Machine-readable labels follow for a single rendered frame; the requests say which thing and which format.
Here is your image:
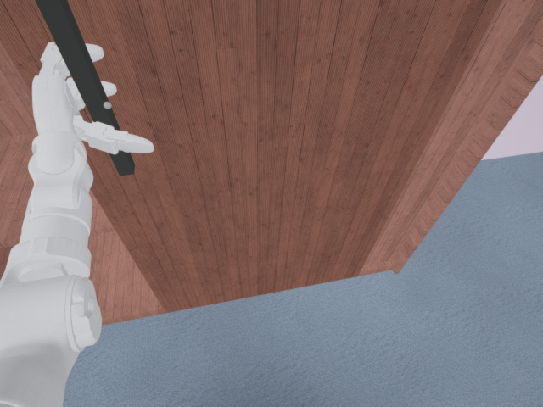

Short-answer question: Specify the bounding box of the left robot forearm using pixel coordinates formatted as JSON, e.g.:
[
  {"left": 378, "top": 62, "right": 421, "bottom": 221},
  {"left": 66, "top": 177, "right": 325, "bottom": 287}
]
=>
[{"left": 0, "top": 131, "right": 93, "bottom": 288}]

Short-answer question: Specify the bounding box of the handle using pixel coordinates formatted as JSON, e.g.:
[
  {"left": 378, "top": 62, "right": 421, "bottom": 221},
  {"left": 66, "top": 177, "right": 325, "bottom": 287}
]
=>
[{"left": 35, "top": 0, "right": 135, "bottom": 176}]

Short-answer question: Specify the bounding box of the robot left upper arm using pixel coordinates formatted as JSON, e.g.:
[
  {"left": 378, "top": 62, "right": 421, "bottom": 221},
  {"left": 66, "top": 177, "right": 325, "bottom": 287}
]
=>
[{"left": 0, "top": 275, "right": 102, "bottom": 407}]

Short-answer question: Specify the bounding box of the wardrobe door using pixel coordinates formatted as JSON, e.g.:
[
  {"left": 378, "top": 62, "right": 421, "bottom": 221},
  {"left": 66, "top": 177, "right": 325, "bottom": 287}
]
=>
[
  {"left": 364, "top": 0, "right": 543, "bottom": 265},
  {"left": 0, "top": 0, "right": 502, "bottom": 313}
]

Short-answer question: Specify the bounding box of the robot left hand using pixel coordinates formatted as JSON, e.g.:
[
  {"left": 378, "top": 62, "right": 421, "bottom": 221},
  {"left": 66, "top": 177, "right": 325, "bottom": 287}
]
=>
[{"left": 32, "top": 42, "right": 154, "bottom": 154}]

